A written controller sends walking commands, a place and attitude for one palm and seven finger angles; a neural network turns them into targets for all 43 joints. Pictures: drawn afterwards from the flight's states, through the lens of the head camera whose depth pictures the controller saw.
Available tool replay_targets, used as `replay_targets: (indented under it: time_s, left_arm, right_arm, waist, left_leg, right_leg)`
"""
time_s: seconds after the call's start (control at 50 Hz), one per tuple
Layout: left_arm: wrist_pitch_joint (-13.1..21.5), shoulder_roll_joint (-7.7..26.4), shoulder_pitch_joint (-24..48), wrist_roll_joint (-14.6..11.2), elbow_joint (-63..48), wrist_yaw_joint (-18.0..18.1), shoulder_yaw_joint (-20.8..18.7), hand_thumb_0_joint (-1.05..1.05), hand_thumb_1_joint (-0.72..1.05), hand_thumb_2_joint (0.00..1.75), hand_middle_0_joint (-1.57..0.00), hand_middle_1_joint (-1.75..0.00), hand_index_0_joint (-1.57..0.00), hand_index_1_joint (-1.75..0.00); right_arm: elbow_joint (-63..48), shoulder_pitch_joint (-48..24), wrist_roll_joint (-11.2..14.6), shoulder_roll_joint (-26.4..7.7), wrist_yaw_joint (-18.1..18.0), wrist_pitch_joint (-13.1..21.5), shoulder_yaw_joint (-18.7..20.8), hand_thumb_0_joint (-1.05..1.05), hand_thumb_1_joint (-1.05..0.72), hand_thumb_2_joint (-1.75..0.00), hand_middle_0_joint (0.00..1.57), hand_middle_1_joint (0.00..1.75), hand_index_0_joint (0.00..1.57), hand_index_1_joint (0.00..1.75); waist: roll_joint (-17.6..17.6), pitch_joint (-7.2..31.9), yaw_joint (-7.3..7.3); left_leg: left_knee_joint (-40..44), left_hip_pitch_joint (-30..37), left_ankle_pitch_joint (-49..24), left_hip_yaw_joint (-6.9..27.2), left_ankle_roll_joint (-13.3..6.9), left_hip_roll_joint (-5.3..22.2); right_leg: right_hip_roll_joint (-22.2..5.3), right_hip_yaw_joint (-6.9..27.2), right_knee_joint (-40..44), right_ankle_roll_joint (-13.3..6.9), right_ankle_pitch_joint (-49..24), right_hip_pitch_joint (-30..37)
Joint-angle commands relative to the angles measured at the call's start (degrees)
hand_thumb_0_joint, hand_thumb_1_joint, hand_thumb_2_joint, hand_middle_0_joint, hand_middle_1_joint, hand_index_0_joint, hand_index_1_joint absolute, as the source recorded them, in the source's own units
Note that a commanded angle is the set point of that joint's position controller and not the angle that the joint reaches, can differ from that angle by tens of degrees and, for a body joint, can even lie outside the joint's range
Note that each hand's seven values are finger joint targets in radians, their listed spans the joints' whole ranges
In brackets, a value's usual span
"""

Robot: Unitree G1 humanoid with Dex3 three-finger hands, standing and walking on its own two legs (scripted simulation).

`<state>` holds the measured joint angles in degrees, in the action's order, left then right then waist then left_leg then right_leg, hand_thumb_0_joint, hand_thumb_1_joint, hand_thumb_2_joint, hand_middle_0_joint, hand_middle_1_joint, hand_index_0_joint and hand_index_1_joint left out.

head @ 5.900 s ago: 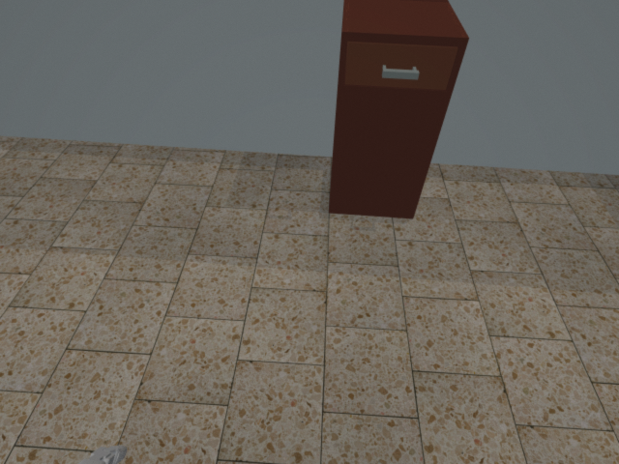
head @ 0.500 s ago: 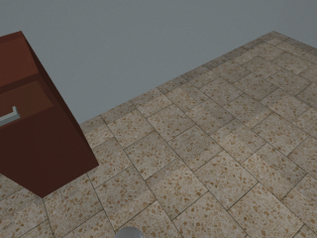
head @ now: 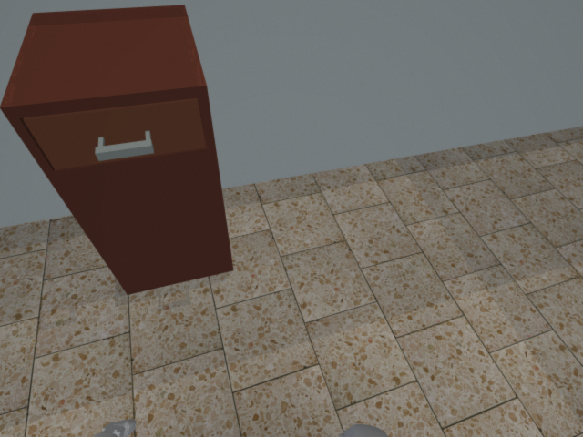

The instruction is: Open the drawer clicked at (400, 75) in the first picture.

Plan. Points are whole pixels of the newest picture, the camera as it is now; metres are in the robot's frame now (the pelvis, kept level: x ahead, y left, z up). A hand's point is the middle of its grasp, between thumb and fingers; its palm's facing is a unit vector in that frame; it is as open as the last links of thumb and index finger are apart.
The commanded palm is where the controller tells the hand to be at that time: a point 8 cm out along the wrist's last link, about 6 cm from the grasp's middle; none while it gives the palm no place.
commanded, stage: turn to face it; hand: left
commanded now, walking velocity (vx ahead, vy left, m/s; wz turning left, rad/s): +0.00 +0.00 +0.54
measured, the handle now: (125, 144) +0.69 +0.42 -0.07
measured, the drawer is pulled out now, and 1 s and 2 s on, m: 0.00 0.00 0.00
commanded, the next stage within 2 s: take the last steps up to it in 0.42 s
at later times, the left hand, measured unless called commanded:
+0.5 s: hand out of the picture +0.00 +0.16 -0.15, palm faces +0.28 -0.93 -0.26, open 7.4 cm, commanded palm none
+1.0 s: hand out of the picture +0.00 +0.23 -0.18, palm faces +0.34 -0.93 -0.17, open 7.4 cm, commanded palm none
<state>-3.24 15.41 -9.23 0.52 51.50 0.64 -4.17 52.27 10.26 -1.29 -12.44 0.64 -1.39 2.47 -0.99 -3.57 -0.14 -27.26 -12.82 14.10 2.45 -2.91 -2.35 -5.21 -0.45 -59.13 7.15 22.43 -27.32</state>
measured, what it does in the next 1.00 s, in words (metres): steps on the spot, turning left: right foot, then left foot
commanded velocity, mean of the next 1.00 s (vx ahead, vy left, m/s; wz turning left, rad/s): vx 0.15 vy -0.03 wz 0.18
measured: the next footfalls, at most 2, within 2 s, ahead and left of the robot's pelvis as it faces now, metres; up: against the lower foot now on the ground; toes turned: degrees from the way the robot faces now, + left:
right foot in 0.20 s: +0.05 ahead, -0.15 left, +0.00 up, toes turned +5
left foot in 0.64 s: -0.04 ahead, +0.10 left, +0.00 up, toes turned +21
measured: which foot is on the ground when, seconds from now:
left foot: down 0.00-0.20, up 0.22-0.62, down 0.64-1.00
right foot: up 0.00-0.18, down 0.20-0.64, up 0.66-1.00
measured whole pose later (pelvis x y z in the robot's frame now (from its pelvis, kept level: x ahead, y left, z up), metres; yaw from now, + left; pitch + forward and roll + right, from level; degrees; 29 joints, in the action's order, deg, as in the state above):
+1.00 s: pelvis +0.03 +0.04 +0.00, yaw +18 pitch -1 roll -1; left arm -1.5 12.2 -14.7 1.1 61.0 -1.0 -2.7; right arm 62.2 23.7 -1.0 -7.4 -1.5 3.1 0.8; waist -2.2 -1.0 -0.4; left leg -16.1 2.5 17.3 -2.8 -3.2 -1.8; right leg -5.6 -2.8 -60.3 4.0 12.0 -32.6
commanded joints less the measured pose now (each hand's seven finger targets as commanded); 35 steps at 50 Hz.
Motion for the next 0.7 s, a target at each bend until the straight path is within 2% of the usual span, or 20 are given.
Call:
replay_targets:
  time_s: [0.0,0.1,0.14,0.16,0.18,0.2,0.22,0.24,0.26,0.28,0.3,0.4,0.5,0.54,0.56,0.58,0.6,0.62,0.64,0.68]
  left_arm:
    - [1.39,3.72,3.86,0.03,-6.36,0.57,-0.68,0.00,0.90,0.90,-0.20,-0.30,-0.20,-0.30]
    - [2.13,3.11,0.76,-0.51,-6.33,0.90,-0.34,0.00,0.90,0.90,-0.20,-0.30,-0.20,-0.30]
    - [3.00,4.01,-3.24,-0.54,-5.41,1.14,-0.56,0.00,0.90,0.90,-0.20,-0.30,-0.20,-0.30]
    - [3.71,7.25,-4.94,0.01,-5.09,1.47,-1.15,0.00,0.90,0.90,-0.20,-0.30,-0.20,-0.30]
    - [4.13,12.65,-5.75,0.93,-5.20,1.88,-2.23,0.00,0.90,0.90,-0.20,-0.30,-0.20,-0.30]
    - [3.58,12.38,-6.00,0.48,-5.49,1.86,-1.73,0.00,0.90,0.90,-0.20,-0.30,-0.20,-0.30]
    - [3.61,9.00,-2.30,0.38,-6.10,1.96,-1.18,0.00,0.90,0.90,-0.20,-0.30,-0.20,-0.30]
    - [3.67,8.00,0.55,0.28,-6.39,1.80,-0.96,0.00,0.90,0.90,-0.20,-0.30,-0.20,-0.30]
    - [3.60,6.46,2.27,0.18,-6.71,1.54,-0.32,0.00,0.90,0.90,-0.20,-0.30,-0.20,-0.30]
    - [3.69,5.22,3.11,0.12,-6.78,1.48,0.01,0.00,0.90,0.90,-0.20,-0.30,-0.20,-0.30]
    - [3.84,4.69,1.86,0.23,-6.37,1.36,0.10,0.00,0.90,0.90,-0.20,-0.30,-0.20,-0.30]
    - [3.78,5.82,-3.50,0.88,-3.62,1.57,-0.36,0.00,0.90,0.90,-0.20,-0.30,-0.20,-0.30]
    - [3.67,8.25,-8.19,1.51,-0.43,1.40,-1.23,0.00,0.90,0.90,-0.20,-0.30,-0.20,-0.30]
    - [3.73,8.22,-8.75,1.30,0.90,1.15,-1.13,0.00,0.90,0.90,-0.20,-0.30,-0.20,-0.30]
    - [3.65,7.96,-7.90,1.00,1.41,1.04,-1.11,0.00,0.90,0.90,-0.20,-0.30,-0.20,-0.30]
    - [3.41,6.91,-7.15,0.59,1.51,0.77,-0.90,0.00,0.90,0.90,-0.20,-0.30,-0.20,-0.30]
    - [3.05,3.80,-7.33,0.12,0.85,0.44,-0.28,0.00,0.90,0.90,-0.20,-0.30,-0.20,-0.30]
    - [2.90,-0.28,-5.76,0.40,-1.06,-0.06,0.88,0.00,0.90,0.90,-0.20,-0.30,-0.20,-0.30]
    - [2.99,1.32,-1.55,1.00,-1.75,-0.07,0.91,0.00,0.90,0.90,-0.20,-0.30,-0.20,-0.30]
    - [3.18,1.46,-1.05,1.39,0.60,-0.69,0.69,0.00,0.90,0.90,-0.20,-0.30,-0.20,-0.30]
  right_arm:
    - [-2.97,3.40,-0.12,-12.73,-1.05,0.44,3.96,0.00,-0.90,-0.90,0.20,0.30,0.20,0.30]
    - [-3.55,1.92,-0.20,-12.55,-1.01,0.01,4.23,0.00,-0.90,-0.90,0.20,0.30,0.20,0.30]
    - [-3.78,1.19,0.35,-11.47,-0.84,-0.07,4.10,0.00,-0.90,-0.90,0.20,0.30,0.20,0.30]
    - [-3.88,2.51,0.90,-8.54,-0.50,0.04,3.79,0.00,-0.90,-0.90,0.20,0.30,0.20,0.30]
    - [-5.31,3.21,1.03,-5.00,-0.38,0.10,3.17,0.00,-0.90,-0.90,0.20,0.30,0.20,0.30]
    - [-5.23,2.42,0.40,-7.73,-0.69,-0.44,3.96,0.00,-0.90,-0.90,0.20,0.30,0.20,0.30]
    - [-4.00,2.71,0.09,-7.55,-0.46,-1.16,3.98,0.00,-0.90,-0.90,0.20,0.30,0.20,0.30]
    - [-2.51,3.80,0.02,-7.02,-0.09,-1.76,4.06,0.00,-0.90,-0.90,0.20,0.30,0.20,0.30]
    - [-1.35,4.66,-0.09,-7.14,0.28,-2.10,4.15,0.00,-0.90,-0.90,0.20,0.30,0.20,0.30]
    - [-0.71,5.94,0.02,-7.00,0.55,-2.14,4.01,0.00,-0.90,-0.90,0.20,0.30,0.20,0.30]
    - [-0.38,5.46,-0.04,-6.39,0.65,-2.21,3.85,0.00,-0.90,-0.90,0.20,0.30,0.20,0.30]
    - [-0.44,1.37,0.14,-5.68,0.53,-2.29,3.09,0.00,-0.90,-0.90,0.20,0.30,0.20,0.30]
    - [-0.99,-2.26,0.86,-3.47,0.11,-1.00,1.68,0.00,-0.90,-0.90,0.20,0.30,0.20,0.30]
    - [0.05,0.32,0.81,-3.13,-0.10,-0.31,1.16,0.00,-0.90,-0.90,0.20,0.30,0.20,0.30]
    - [1.02,3.03,0.64,-3.20,-0.20,0.26,0.95,0.00,-0.90,-0.90,0.20,0.30,0.20,0.30]
    - [2.00,6.21,0.55,-4.45,-0.14,0.88,1.13,0.00,-0.90,-0.90,0.20,0.30,0.20,0.30]
    - [2.82,9.48,0.12,-8.71,-0.36,1.71,2.03,0.00,-0.90,-0.90,0.20,0.30,0.20,0.30]
    - [3.24,12.70,-0.37,-14.19,-0.66,1.76,3.22,0.00,-0.90,-0.90,0.20,0.30,0.20,0.30]
    - [3.76,13.89,-0.50,-14.63,-0.89,1.38,3.26,0.00,-0.90,-0.90,0.20,0.30,0.20,0.30]
    - [4.07,10.43,-0.35,-9.50,-1.90,2.28,1.73,0.00,-0.90,-0.90,0.20,0.30,0.20,0.30]
  waist:
    - [9.55,4.36,-2.32]
    - [10.66,6.62,-0.78]
    - [7.76,8.21,1.42]
    - [-0.84,9.78,1.91]
    - [-16.93,9.69,2.17]
    - [-11.96,8.79,2.34]
    - [-7.19,5.95,0.33]
    - [-9.74,4.18,-0.99]
    - [-8.11,2.52,-1.83]
    - [-9.25,2.25,-2.48]
    - [-9.53,1.17,-1.90]
    - [-9.20,0.22,0.58]
    - [-11.50,3.94,3.11]
    - [-11.46,6.20,2.16]
    - [-10.78,7.24,0.78]
    - [-6.91,7.68,-0.83]
    - [5.54,8.68,-2.51]
    - [20.96,5.76,-4.13]
    - [15.42,1.79,-5.56]
    - [14.53,-1.45,-3.49]
  left_leg:
    - [6.83,6.00,-24.36,17.53,-7.65,15.09]
    - [2.92,1.32,-28.14,20.51,-6.52,12.79]
    - [-1.34,-3.87,-21.89,18.86,-3.24,9.61]
    - [-7.47,-11.54,-9.59,14.79,0.40,5.76]
    - [-21.32,-22.17,16.05,3.22,5.18,-2.89]
    - [-32.14,-19.95,21.23,3.60,4.99,-0.75]
    - [-37.69,-19.56,16.75,4.96,4.95,0.73]
    - [-40.67,-19.17,13.88,3.86,5.33,1.52]
    - [-43.07,-18.78,9.78,2.47,5.79,2.14]
    - [-43.34,-18.74,7.30,1.54,6.12,2.81]
    - [-43.32,-18.33,5.72,0.63,6.46,2.86]
    - [-34.35,-16.33,7.89,-1.70,7.21,4.29]
    - [-16.84,-10.42,13.46,-5.24,6.48,3.42]
    - [-9.75,-4.96,9.66,-6.94,5.93,2.36]
    - [-3.49,0.12,5.18,-7.47,5.47,2.29]
    - [3.87,7.58,1.22,-6.89,4.62,2.75]
    - [9.60,15.19,4.54,4.11,1.66,11.33]
    - [14.68,17.56,6.47,20.92,-3.92,23.51]
    - [16.53,12.33,10.59,23.01,-7.71,26.21]
    - [17.18,9.39,9.33,18.01,-6.36,21.44]
  right_leg:
    - [1.08,0.84,6.09,-0.43,2.40,-1.62]
    - [4.38,-0.11,20.67,-1.90,-0.26,9.90]
    - [3.47,-0.24,34.65,-2.35,-10.49,20.04]
    - [-4.04,6.26,40.72,-4.17,-13.24,29.16]
    - [-19.88,22.20,42.48,-10.76,-22.75,33.25]
    - [-24.04,21.05,41.88,-15.28,-25.85,24.43]
    - [-19.62,15.34,42.45,-15.33,-22.44,20.33]
    - [-16.33,12.77,42.93,-13.68,-18.59,17.38]
    - [-13.04,8.24,42.51,-12.41,-17.00,15.95]
    - [-11.52,4.76,42.28,-11.63,-18.48,15.77]
    - [-10.51,2.92,42.39,-11.13,-18.78,15.16]
    - [-12.69,2.50,42.94,-13.34,-16.58,16.71]
    - [-14.26,1.67,37.35,-15.13,-32.67,22.62]
    - [-13.27,1.05,36.61,-13.25,-28.62,22.27]
    - [-12.16,-0.05,35.28,-11.66,-21.77,20.21]
    - [-10.31,-2.19,32.19,-9.45,-10.98,14.80]
    - [-5.39,-6.27,22.27,-6.52,0.50,4.82]
    - [1.42,-9.84,9.68,-3.71,13.33,-8.19]
    - [0.36,-4.22,3.06,-5.14,12.53,-9.98]
    - [-1.50,-1.50,-2.00,-5.38,4.43,-11.17]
